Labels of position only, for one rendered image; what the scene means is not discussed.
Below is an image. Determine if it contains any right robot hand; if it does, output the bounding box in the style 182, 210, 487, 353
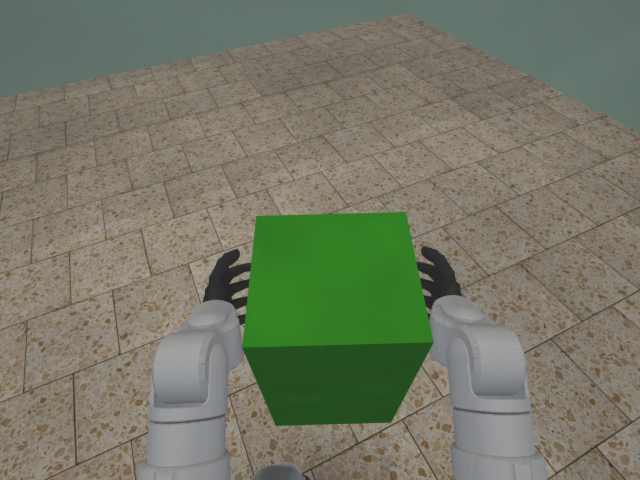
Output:
416, 246, 462, 319

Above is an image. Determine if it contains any left robot shin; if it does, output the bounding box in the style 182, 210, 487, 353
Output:
278, 462, 303, 477

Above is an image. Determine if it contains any robot right forearm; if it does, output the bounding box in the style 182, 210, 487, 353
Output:
429, 295, 548, 480

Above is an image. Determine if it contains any robot left forearm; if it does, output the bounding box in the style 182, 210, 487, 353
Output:
137, 300, 244, 480

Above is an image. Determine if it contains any carton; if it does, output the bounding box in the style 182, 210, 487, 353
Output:
242, 212, 434, 426

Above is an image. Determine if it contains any left robot hand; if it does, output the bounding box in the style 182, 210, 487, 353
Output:
203, 249, 251, 325

